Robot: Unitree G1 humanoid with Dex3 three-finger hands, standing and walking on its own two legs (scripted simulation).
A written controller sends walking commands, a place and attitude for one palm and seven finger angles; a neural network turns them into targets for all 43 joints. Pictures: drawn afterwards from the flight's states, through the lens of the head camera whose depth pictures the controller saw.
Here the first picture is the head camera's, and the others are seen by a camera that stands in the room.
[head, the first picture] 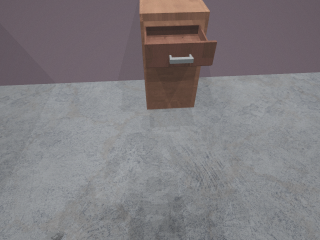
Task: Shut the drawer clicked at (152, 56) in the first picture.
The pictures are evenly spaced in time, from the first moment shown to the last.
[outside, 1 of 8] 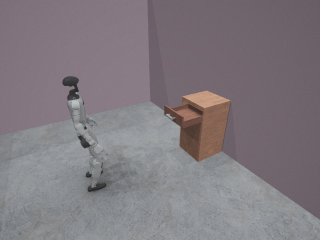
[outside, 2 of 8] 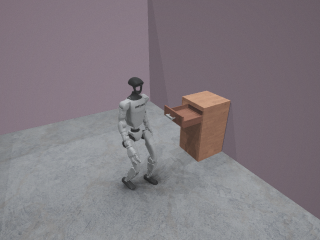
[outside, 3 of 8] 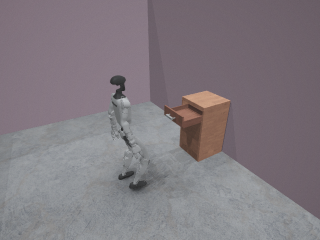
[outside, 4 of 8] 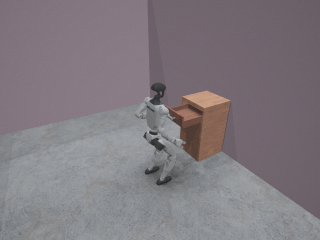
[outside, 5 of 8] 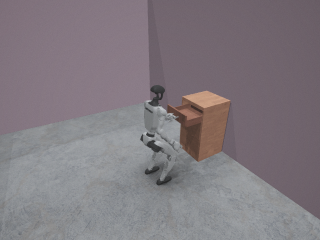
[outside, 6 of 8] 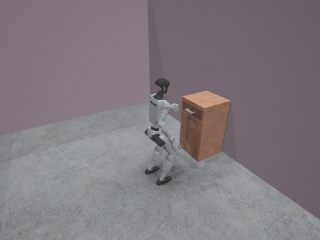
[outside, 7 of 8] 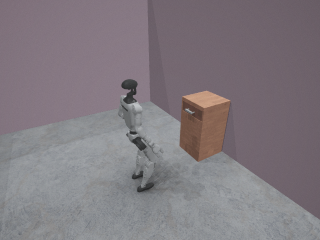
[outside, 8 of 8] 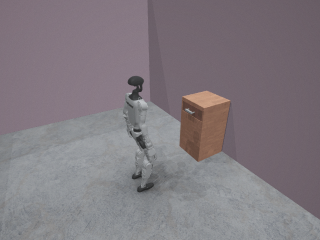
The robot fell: no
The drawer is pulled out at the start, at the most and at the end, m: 0.30 0.30 0.00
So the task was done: yes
